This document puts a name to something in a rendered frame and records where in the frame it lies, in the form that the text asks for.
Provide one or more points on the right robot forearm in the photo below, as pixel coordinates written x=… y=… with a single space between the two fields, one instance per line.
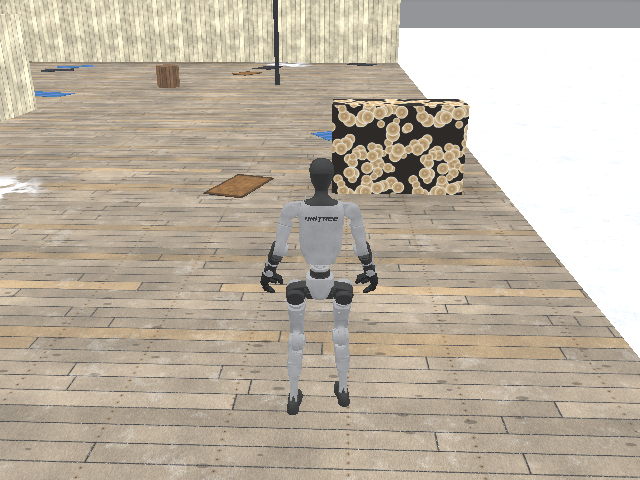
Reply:
x=367 y=262

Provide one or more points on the robot torso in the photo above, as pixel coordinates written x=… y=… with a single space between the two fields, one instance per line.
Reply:
x=320 y=237

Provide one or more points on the left robot hand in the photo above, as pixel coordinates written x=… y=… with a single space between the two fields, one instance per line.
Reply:
x=265 y=280

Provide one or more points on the left robot forearm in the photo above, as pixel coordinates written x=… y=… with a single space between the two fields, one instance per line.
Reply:
x=271 y=263

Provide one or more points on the robot left thigh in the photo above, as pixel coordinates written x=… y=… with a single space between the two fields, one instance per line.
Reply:
x=296 y=304

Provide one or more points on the right robot hand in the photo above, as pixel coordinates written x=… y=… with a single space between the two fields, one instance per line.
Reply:
x=363 y=278

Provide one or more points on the left robot upper arm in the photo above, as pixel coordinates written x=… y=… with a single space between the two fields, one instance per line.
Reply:
x=289 y=211

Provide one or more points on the right robot upper arm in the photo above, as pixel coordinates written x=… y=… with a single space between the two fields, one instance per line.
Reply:
x=352 y=212

